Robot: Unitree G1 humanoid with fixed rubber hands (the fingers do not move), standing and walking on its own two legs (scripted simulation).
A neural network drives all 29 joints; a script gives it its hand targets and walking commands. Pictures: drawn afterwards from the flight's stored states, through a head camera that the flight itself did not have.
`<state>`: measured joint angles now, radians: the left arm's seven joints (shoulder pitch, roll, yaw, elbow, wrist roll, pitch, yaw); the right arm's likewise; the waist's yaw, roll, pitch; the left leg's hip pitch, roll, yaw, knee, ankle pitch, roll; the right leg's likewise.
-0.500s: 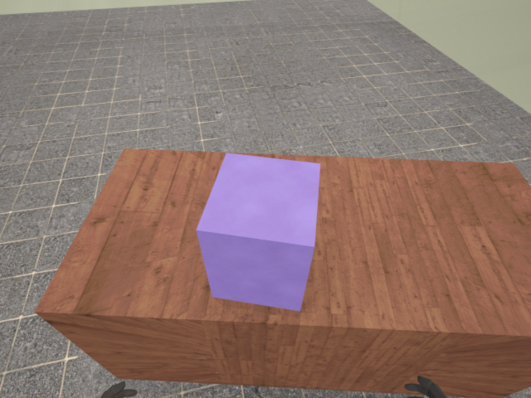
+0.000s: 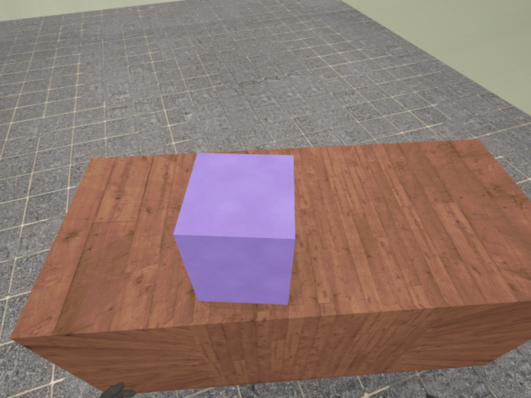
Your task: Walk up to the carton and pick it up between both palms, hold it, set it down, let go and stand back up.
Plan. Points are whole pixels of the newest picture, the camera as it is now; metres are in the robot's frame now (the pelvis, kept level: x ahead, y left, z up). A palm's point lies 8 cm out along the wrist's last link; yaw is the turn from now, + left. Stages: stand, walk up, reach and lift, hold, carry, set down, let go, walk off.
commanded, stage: walk up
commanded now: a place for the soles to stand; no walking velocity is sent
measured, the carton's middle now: (243, 230) +0.47 +0.06 -0.07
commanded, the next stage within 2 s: reach and lift in 0.06 s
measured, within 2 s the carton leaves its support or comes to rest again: neither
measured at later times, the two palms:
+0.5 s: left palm out of the picture +0.15 +0.24 -0.07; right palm (430, 397) +0.16 -0.23 -0.07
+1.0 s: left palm (102, 380) +0.17 +0.25 -0.04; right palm (399, 365) +0.20 -0.19 -0.05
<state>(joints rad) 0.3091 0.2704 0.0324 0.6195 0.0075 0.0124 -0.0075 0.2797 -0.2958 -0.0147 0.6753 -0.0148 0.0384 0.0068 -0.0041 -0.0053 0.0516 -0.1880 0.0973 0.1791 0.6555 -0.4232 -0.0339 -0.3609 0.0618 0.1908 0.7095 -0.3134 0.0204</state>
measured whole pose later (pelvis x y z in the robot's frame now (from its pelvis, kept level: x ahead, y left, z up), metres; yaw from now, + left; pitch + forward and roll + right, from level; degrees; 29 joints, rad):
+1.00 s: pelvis +0.00 +0.01 +0.01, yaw +9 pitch -5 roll -1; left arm 0.05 0.21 -0.06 0.73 -0.12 -0.21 -0.02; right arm 0.12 -0.13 -0.09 0.82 0.05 -0.41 -0.04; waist -0.02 0.00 0.07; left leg -0.11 0.05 0.04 0.56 -0.36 -0.02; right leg -0.17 -0.01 0.05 0.51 -0.25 0.04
